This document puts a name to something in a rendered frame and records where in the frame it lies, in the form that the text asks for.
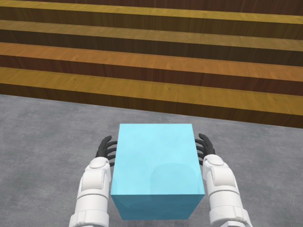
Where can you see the robot right hand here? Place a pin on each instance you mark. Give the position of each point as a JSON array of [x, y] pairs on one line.
[[207, 148]]

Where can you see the right robot forearm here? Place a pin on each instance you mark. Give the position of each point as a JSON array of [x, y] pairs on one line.
[[223, 193]]

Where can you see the left robot forearm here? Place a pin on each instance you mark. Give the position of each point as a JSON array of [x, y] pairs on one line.
[[92, 198]]

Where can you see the carton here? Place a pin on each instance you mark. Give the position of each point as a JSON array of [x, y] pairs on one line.
[[156, 174]]

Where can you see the robot left hand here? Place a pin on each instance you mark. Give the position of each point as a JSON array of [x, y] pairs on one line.
[[103, 151]]

